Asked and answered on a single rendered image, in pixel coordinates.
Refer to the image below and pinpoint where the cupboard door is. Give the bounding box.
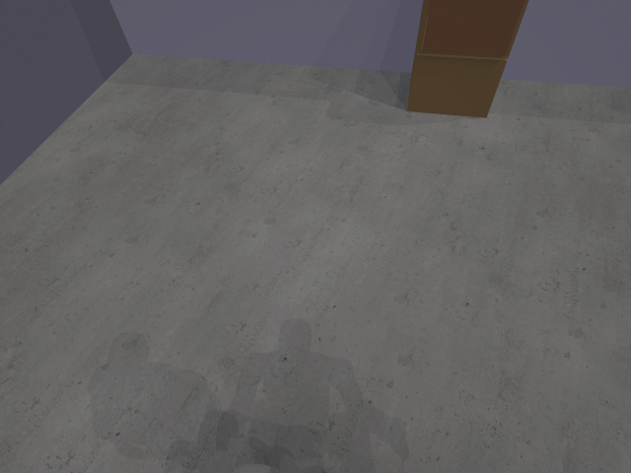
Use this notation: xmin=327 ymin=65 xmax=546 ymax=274
xmin=422 ymin=0 xmax=525 ymax=55

